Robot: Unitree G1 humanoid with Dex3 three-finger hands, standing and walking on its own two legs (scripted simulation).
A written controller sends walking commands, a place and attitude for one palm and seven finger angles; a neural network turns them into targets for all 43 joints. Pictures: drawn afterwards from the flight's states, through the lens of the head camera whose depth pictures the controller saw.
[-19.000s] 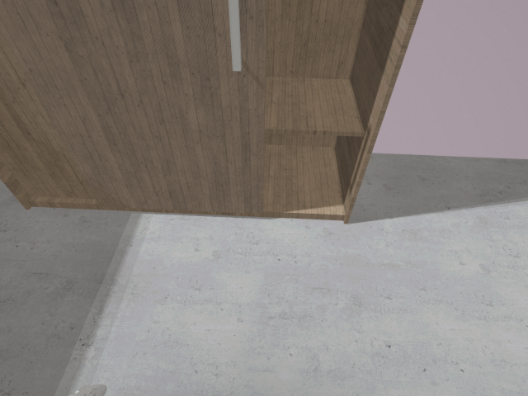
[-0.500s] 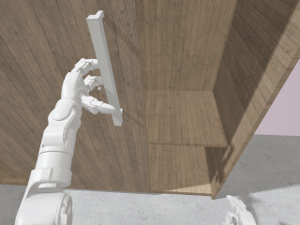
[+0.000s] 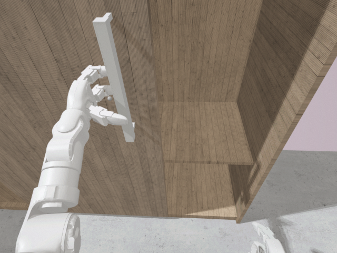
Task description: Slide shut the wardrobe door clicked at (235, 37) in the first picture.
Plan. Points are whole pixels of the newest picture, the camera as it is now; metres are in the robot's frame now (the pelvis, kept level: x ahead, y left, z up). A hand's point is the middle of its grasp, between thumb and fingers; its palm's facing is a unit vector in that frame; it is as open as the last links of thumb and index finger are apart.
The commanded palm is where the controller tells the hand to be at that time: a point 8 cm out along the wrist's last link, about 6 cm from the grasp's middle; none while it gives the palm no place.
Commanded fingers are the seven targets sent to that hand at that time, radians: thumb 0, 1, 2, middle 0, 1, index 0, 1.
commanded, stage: move the hooked fingers beside the handle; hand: left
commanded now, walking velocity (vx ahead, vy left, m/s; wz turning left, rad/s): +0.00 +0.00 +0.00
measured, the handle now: (121, 88) +0.46 +0.14 +0.19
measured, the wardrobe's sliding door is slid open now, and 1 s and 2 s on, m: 0.40 0.40 0.40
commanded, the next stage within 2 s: none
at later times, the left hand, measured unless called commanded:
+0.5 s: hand (102, 101) +0.39 +0.17 +0.20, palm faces +0.02 -1.00 -0.02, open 13.9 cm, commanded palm +0.36 +0.22 +0.19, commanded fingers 0.00 -0.50 0.30 -0.30 -1.20 -0.30 -1.20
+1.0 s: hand (92, 102) +0.38 +0.19 +0.20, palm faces +0.02 -1.00 -0.02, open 13.9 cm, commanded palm +0.36 +0.24 +0.19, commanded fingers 0.00 -0.50 0.30 -0.30 -1.20 -0.30 -1.20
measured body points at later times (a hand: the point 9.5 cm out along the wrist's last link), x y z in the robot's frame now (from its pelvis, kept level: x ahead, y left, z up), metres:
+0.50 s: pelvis +0.00 +0.00 +0.00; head -0.02 -0.02 +0.45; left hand +0.38 +0.22 +0.20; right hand +0.16 -0.24 -0.09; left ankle -0.02 +0.12 -0.74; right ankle +0.01 -0.11 -0.74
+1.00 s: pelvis +0.00 +0.00 +0.00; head -0.01 -0.02 +0.45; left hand +0.38 +0.24 +0.20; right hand +0.16 -0.24 -0.09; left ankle -0.02 +0.12 -0.74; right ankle +0.01 -0.11 -0.74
